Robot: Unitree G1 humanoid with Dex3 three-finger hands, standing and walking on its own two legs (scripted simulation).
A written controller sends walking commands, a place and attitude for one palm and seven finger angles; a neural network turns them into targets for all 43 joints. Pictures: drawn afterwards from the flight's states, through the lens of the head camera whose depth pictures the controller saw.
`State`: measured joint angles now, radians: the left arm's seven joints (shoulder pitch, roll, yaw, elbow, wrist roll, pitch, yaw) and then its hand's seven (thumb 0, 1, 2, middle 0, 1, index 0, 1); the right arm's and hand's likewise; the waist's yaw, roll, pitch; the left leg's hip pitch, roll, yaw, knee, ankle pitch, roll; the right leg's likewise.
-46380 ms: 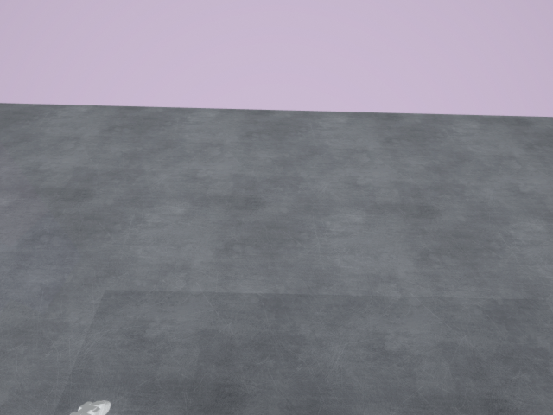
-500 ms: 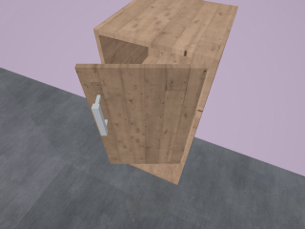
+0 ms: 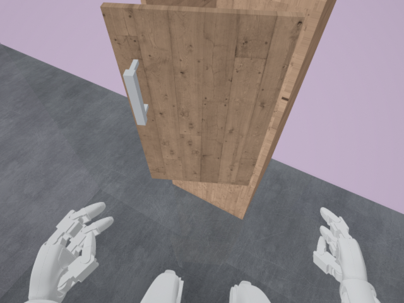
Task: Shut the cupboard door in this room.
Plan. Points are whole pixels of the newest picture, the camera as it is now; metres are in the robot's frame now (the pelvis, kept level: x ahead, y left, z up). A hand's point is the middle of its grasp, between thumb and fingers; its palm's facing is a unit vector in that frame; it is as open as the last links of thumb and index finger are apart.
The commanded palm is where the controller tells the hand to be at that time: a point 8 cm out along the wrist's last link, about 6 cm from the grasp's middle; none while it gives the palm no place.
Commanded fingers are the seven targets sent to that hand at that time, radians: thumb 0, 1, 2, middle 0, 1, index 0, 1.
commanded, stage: raise the hand and make a fist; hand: left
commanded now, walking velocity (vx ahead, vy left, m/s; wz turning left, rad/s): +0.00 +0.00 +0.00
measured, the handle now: (138, 93) +0.51 +0.21 +0.11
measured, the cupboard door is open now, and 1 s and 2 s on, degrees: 24 24 24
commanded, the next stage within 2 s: bring the fist close to the handle in 1.48 s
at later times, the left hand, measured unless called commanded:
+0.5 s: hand (78, 230) +0.21 +0.23 +0.07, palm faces +0.03 -1.00 -0.02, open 3.8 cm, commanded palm +0.19 +0.28 +0.08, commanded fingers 0.00 0.90 0.90 -1.06 -1.24 -1.06 -1.24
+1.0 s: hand (73, 208) +0.24 +0.24 +0.11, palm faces +0.03 -1.00 -0.04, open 3.1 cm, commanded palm +0.21 +0.29 +0.11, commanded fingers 0.00 0.90 0.90 -1.30 -1.50 -1.30 -1.50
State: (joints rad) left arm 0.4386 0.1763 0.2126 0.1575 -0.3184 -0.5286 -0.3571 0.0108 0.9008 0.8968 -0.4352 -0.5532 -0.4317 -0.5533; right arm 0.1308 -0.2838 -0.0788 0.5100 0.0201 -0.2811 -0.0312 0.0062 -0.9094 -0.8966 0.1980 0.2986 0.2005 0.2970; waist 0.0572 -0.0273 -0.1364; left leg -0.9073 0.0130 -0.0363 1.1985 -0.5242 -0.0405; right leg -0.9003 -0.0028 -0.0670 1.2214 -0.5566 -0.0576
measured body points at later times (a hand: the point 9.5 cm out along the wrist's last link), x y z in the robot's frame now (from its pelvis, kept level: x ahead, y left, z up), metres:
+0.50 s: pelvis -0.01 +0.05 +0.01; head +0.05 +0.06 +0.46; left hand +0.20 +0.29 +0.07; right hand +0.14 -0.20 -0.06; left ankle +0.04 +0.15 -0.64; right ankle +0.03 -0.08 -0.64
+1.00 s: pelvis +0.02 +0.05 +0.03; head +0.05 +0.06 +0.48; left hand +0.23 +0.29 +0.11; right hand +0.20 -0.17 -0.03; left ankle +0.04 +0.15 -0.64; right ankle +0.03 -0.08 -0.64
